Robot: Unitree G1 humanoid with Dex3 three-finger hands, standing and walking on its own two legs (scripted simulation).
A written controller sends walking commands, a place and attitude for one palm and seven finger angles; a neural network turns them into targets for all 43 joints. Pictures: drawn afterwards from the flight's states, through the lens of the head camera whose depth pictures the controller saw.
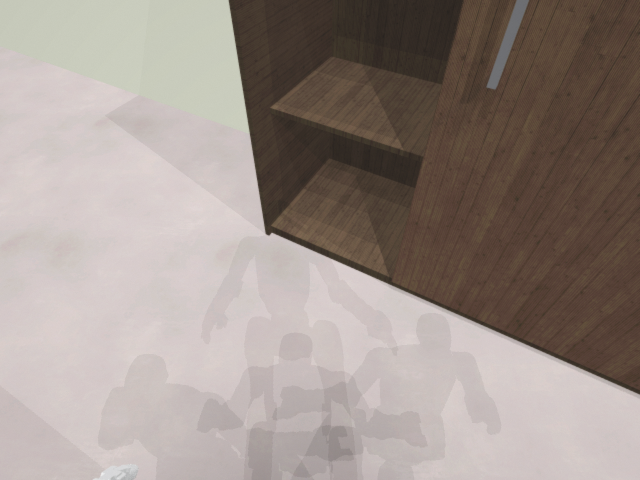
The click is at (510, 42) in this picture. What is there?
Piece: wardrobe's sliding door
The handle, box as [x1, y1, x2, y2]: [487, 0, 528, 88]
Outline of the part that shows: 528,0 516,1 491,72 487,87 495,88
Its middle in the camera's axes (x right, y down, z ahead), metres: +0.34 -0.42 +0.63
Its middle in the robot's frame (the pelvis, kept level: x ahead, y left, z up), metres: +0.81 -0.29 +0.26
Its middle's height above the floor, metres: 1.03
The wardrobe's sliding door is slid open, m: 0.55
